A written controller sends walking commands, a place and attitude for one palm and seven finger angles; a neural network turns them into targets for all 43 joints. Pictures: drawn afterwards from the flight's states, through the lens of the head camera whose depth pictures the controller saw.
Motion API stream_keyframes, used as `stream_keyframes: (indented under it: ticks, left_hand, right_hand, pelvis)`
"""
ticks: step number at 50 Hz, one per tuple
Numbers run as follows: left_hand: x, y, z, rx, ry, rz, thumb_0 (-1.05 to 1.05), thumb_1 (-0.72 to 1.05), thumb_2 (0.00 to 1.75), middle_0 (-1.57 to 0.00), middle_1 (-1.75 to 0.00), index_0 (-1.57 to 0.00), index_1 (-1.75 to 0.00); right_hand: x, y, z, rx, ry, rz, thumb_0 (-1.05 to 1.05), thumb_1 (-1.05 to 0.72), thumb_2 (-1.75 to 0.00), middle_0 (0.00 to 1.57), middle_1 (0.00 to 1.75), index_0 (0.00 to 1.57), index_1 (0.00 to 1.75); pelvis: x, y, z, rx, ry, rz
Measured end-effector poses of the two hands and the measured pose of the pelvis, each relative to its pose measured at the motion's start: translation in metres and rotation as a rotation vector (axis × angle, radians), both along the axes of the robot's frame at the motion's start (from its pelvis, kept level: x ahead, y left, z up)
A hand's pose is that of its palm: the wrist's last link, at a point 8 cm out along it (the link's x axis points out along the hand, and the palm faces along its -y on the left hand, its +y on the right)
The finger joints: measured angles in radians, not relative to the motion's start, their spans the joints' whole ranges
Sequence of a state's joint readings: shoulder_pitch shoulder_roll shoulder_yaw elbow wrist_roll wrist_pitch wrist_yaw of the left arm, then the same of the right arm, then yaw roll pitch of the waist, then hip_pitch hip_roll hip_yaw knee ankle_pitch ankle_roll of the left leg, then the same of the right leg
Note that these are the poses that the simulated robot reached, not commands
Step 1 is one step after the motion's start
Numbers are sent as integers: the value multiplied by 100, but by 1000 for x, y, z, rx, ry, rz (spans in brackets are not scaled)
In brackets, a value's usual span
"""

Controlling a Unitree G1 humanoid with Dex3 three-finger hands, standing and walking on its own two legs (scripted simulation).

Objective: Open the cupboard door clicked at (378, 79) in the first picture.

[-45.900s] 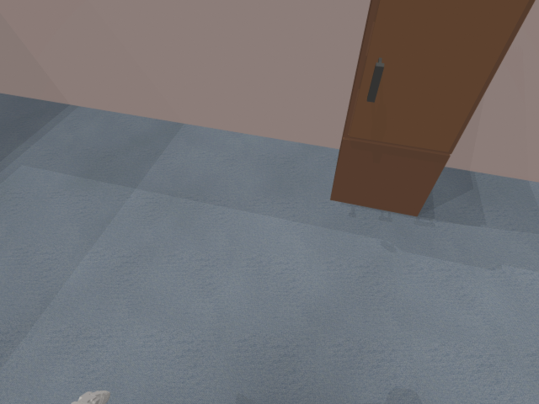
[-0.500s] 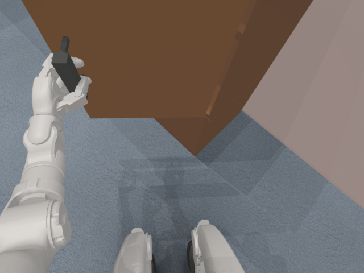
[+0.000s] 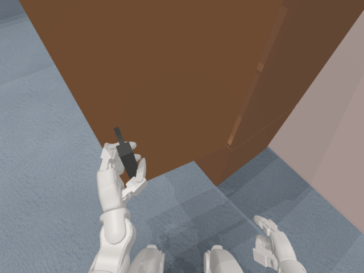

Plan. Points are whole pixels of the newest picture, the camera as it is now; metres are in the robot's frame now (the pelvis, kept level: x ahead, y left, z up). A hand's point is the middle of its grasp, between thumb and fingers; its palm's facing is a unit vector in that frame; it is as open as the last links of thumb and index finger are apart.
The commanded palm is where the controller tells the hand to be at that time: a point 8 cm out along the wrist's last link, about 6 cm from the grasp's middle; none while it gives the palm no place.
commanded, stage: pull the door open along its arc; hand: left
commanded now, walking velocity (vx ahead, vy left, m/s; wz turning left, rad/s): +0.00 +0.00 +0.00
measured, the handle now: (126, 154) +0.36 +0.15 +0.02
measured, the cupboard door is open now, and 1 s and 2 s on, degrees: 79 91 93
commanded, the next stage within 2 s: open thumb and fingers to let go in 0.24 s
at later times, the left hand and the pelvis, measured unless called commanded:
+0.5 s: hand (163, 198) +0.27 +0.06 +0.02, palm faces +0.40 -0.92 -0.02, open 6.7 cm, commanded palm +0.22 +0.11 +0.02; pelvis -0.01 -0.04 -0.01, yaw +4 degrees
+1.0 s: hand (162, 195) +0.27 +0.06 +0.02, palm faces +0.36 -0.93 -0.01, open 14.1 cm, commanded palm +0.23 +0.10 +0.02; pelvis -0.02 -0.02 +0.00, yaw +3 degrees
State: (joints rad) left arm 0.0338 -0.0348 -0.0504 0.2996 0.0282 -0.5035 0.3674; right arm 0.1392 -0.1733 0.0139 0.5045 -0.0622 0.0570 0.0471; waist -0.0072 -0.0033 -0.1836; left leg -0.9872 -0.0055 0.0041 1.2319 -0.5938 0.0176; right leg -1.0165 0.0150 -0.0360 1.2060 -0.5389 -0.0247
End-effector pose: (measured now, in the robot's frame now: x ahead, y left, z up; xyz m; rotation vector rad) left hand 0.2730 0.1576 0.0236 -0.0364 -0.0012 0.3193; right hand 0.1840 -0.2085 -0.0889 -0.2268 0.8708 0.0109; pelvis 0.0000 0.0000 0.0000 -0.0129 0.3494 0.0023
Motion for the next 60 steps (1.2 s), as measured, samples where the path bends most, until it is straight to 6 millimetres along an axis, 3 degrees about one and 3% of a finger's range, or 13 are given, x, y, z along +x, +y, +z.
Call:
stream_keyframes:
  ticks: [6,17,25,31,45,54,60]
  left_hand:
    - [-20,-20,3,2,35,67,2,59,70,-33,-127,-33,-132]
    - [-51,-58,5,10,64,84,2,61,72,-28,-129,-32,-133]
    - [-47,-59,-1,39,42,94,1,58,76,-34,-132,-33,-133]
    - [-47,-51,2,25,51,108,0,39,68,-35,-130,-34,-130]
    - [-40,-54,0,24,44,63,0,-34,37,-31,-117,-30,-118]
    - [-38,-53,1,32,51,30,-1,-48,31,-25,-86,-28,-87]
    - [-39,-50,1,30,54,14,-2,-49,30,-34,-70,-35,-73]
  right_hand:
    - [7,-1,2,32,-28,28,1,-91,-90,20,30,21,30]
    - [-14,-35,-8,2,-13,23,1,-91,-90,20,30,21,30]
    - [-19,-48,-20,-19,-18,15,1,-91,-90,20,30,20,30]
    - [-19,-41,-16,0,-37,14,1,-91,-90,20,30,20,30]
    - [-20,-20,-10,-5,-56,36,1,-91,-90,20,30,21,30]
    - [-23,-7,-10,-3,-43,42,1,-91,-90,20,30,21,30]
    - [-21,-3,-9,-4,-42,46,1,-91,-90,20,30,21,30]
  pelvis:
    - [1,-15,3,10,-16,16]
    - [1,-35,3,26,-20,42]
    - [-10,-40,-5,35,-18,52]
    - [-13,-38,-3,34,-27,52]
    - [-17,-22,-4,13,-29,45]
    - [-16,-14,-3,4,-27,42]
    - [-16,-9,-3,-2,-28,42]
